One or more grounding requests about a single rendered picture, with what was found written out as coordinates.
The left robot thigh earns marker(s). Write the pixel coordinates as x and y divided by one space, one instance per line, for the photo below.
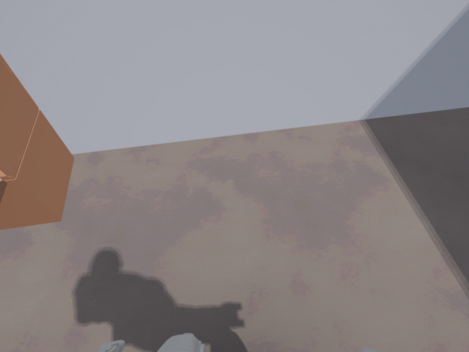
182 343

